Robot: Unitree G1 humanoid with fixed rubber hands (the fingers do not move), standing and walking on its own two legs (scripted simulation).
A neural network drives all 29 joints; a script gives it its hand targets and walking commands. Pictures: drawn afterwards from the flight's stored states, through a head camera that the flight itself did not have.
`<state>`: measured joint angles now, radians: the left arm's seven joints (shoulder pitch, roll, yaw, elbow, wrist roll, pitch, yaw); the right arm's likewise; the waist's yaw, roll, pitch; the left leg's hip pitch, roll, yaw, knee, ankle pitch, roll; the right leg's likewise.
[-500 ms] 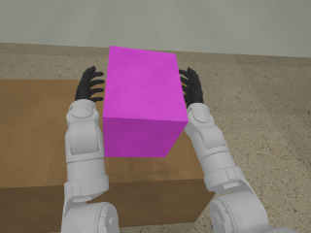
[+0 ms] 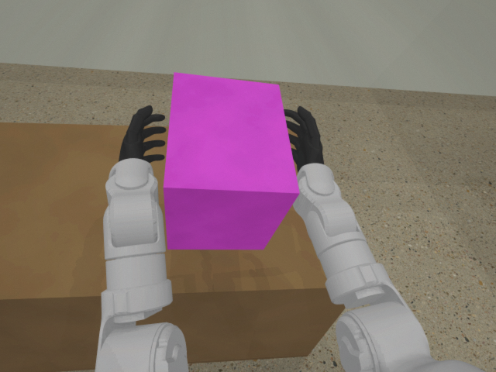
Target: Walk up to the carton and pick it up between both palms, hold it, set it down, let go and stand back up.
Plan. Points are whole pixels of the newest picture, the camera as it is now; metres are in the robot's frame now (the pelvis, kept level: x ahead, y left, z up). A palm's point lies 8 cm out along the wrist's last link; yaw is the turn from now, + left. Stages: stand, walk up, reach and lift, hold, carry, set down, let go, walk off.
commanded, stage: hold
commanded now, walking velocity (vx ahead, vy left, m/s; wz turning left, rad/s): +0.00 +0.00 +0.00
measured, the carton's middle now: (222, 168) +0.39 +0.02 +0.14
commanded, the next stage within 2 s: none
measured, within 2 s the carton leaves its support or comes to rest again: neither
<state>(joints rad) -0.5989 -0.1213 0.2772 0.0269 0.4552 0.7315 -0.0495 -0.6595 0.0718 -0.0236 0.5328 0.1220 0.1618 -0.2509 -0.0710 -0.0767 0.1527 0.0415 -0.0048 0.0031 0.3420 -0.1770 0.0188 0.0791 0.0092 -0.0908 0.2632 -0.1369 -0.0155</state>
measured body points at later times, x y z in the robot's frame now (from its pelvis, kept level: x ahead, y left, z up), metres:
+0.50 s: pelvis +0.00 +0.00 +0.00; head -0.03 +0.03 +0.45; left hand +0.37 +0.14 +0.18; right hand +0.38 -0.12 +0.17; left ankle +0.02 +0.10 -0.75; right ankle +0.02 -0.11 -0.75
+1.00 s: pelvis +0.00 +0.00 +0.00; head -0.03 +0.03 +0.45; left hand +0.37 +0.14 +0.18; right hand +0.37 -0.12 +0.17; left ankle +0.02 +0.10 -0.75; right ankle +0.02 -0.11 -0.75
